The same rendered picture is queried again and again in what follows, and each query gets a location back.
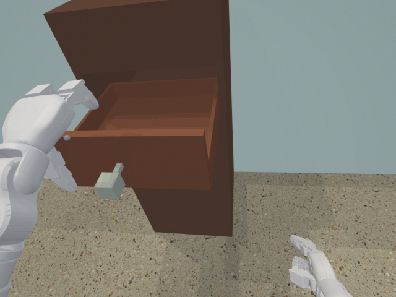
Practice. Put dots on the robot left hand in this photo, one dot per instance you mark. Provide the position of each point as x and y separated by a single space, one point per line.
42 118

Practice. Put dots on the cabinet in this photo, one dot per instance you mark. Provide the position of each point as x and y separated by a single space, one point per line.
109 41

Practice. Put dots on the robot left forearm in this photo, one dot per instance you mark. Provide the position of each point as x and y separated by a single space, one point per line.
22 168

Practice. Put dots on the drawer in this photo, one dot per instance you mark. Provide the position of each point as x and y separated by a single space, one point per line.
164 132

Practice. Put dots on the handle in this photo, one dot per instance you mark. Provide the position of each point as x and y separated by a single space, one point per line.
110 185

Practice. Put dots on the robot right hand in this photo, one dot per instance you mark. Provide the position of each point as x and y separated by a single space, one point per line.
307 273

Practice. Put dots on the robot right forearm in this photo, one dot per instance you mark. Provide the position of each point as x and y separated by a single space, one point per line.
329 287

